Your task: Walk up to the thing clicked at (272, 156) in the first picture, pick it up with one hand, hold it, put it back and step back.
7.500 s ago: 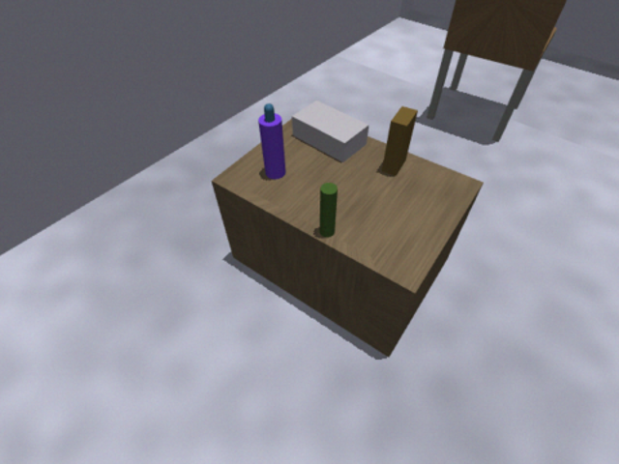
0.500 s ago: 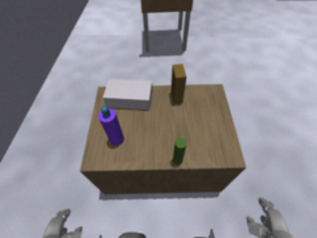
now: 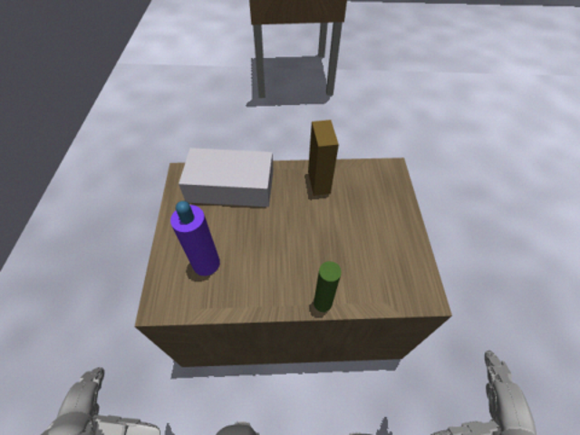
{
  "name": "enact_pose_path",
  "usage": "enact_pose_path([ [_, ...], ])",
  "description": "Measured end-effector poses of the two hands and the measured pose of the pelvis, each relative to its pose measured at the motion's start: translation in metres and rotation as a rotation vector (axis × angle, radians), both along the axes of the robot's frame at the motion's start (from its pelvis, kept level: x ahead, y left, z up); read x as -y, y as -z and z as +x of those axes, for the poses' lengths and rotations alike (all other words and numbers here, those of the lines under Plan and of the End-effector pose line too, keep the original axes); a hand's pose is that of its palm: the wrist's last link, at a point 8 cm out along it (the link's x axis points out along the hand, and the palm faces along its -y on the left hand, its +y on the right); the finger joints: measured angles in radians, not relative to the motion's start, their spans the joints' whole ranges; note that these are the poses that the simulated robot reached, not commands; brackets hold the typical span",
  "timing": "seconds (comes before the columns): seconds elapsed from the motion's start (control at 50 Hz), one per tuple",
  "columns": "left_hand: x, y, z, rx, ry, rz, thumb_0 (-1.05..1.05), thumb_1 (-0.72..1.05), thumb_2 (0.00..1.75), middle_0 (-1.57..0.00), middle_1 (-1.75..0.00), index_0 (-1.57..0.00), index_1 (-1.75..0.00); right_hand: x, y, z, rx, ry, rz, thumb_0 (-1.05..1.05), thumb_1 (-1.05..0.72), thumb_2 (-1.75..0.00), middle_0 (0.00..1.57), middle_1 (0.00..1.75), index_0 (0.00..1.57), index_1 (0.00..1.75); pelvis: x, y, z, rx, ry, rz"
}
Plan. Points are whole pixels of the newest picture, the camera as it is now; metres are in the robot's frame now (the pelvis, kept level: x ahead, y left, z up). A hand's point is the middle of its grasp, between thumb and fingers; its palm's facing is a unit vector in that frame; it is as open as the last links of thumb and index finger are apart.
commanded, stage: go down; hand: left
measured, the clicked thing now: (195, 237) +0.51 +0.22 -0.20
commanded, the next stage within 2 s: none
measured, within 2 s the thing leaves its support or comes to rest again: neither
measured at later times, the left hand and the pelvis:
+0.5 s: hand (112, 412) +0.16 +0.27 -0.11, palm faces +0.11 -0.94 -0.32, open 17.5 cm; pelvis +0.00 +0.00 -0.02, yaw +1 degrees
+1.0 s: hand (96, 421) +0.15 +0.28 -0.09, palm faces +0.14 -0.94 -0.32, open 17.5 cm; pelvis +0.00 +0.00 -0.03, yaw +1 degrees
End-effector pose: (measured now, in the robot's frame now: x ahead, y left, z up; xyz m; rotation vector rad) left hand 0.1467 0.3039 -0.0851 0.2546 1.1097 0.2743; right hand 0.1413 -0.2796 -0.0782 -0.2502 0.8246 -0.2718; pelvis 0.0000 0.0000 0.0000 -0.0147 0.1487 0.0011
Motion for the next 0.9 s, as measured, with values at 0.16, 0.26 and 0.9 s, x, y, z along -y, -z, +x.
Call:
enact_pose_path([
  [0.16,-0.002,-0.007,0.008,0.026,0.003,-0.021,-0.01,-0.55,0.03,-0.09,-0.04,-0.09,-0.04,-0.008,-0.008,0.020,0.085,-0.017,0.006,0.00,0.49,-0.05,0.06,0.05,0.06,0.05,-0.002,0.005,0.011,-0.008,-0.006,-0.004],
  [0.26,-0.006,-0.008,0.006,0.018,0.003,-0.023,-0.01,-0.56,0.01,-0.09,-0.03,-0.10,-0.03,-0.010,-0.008,0.019,0.093,-0.024,0.013,0.00,0.52,-0.05,0.06,0.05,0.06,0.05,-0.002,0.008,0.012,-0.016,-0.010,-0.005],
  [0.9,-0.021,-0.024,-0.016,0.126,-0.009,-0.005,-0.01,-0.56,0.04,-0.08,-0.02,-0.07,-0.03,-0.025,-0.018,0.000,0.221,-0.056,-0.016,-0.01,0.54,-0.05,0.06,0.05,0.06,0.05,0.001,0.031,-0.004,-0.050,-0.019,-0.011],
])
